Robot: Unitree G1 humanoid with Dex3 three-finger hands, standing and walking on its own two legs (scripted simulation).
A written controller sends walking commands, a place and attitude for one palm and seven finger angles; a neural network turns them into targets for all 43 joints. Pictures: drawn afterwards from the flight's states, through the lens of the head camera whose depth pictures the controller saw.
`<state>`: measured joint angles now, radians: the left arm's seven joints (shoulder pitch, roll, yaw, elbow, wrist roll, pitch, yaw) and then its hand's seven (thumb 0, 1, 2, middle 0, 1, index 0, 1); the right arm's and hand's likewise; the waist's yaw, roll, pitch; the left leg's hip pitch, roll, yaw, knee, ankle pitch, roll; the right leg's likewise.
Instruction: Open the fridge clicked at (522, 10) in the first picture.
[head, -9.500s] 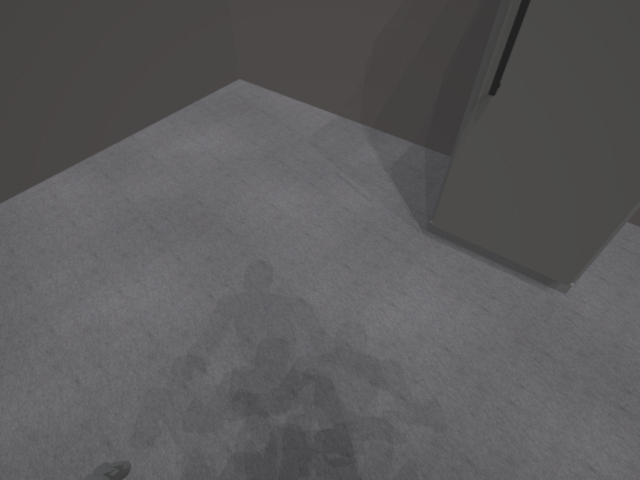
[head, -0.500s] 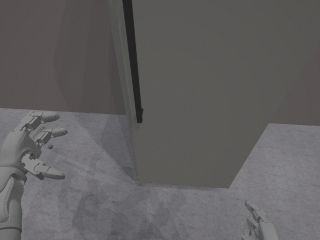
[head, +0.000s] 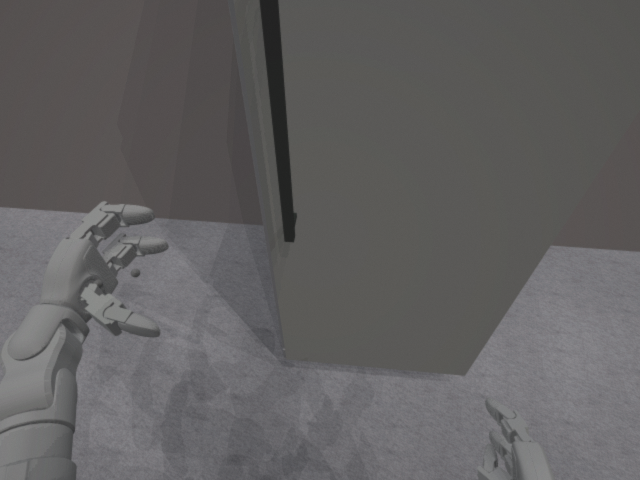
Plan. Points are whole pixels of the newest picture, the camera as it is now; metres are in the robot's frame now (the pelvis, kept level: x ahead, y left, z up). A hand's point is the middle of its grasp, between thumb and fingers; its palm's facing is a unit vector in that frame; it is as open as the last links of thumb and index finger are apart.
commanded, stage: move the hooked fingers beside the handle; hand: left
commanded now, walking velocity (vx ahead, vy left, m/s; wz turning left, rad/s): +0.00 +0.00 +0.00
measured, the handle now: (282, 121) +0.54 +0.11 +0.18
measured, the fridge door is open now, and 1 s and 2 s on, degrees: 0 0 0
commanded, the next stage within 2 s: none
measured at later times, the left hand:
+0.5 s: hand (185, 230) +0.38 +0.22 +0.12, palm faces +0.00 -1.00 +0.00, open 14.0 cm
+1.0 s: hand (214, 202) +0.43 +0.19 +0.12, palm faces -0.01 -1.00 +0.00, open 14.0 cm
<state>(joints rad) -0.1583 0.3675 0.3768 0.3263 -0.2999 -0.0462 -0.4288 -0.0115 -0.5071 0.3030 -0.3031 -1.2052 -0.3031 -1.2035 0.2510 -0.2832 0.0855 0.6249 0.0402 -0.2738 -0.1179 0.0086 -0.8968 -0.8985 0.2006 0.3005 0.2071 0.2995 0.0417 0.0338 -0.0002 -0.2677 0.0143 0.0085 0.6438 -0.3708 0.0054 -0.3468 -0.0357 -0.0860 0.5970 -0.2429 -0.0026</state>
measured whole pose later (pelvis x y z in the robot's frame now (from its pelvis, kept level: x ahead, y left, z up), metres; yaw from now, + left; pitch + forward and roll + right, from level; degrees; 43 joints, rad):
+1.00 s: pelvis +0.00 -0.01 -0.01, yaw -1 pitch +7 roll +0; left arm -0.64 0.40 0.35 0.85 -0.20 -0.19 -0.31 -0.01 -0.51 0.30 -0.30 -1.20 -0.30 -1.20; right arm 0.33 -0.29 0.05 0.65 0.03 -0.14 -0.07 0.01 -0.90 -0.90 0.20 0.30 0.21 0.30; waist -0.05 0.02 -0.04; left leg -0.43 0.02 0.03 0.69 -0.38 0.00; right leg -0.53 -0.03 -0.06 0.66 -0.25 -0.01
